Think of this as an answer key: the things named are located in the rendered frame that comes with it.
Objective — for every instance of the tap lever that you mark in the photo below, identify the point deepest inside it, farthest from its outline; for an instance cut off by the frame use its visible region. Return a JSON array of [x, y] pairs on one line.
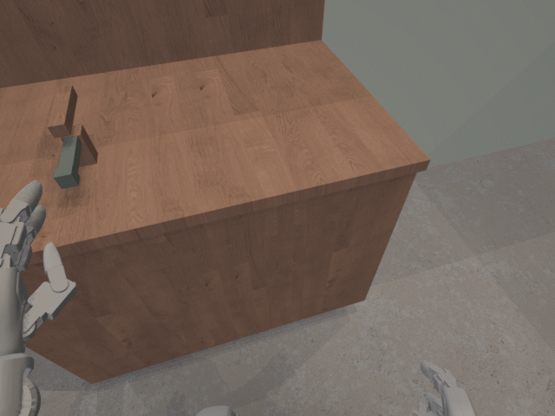
[[66, 175]]

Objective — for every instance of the robot left forearm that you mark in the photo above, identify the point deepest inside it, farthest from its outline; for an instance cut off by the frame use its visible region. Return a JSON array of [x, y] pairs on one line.
[[19, 396]]

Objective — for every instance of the robot left hand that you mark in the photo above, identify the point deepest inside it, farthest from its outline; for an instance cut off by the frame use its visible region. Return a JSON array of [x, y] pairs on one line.
[[19, 225]]

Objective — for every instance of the robot right hand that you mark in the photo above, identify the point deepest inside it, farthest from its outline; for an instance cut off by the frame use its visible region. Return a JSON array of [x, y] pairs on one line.
[[454, 400]]

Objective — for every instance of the counter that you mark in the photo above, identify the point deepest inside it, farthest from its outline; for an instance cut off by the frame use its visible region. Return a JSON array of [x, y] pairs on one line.
[[235, 176]]

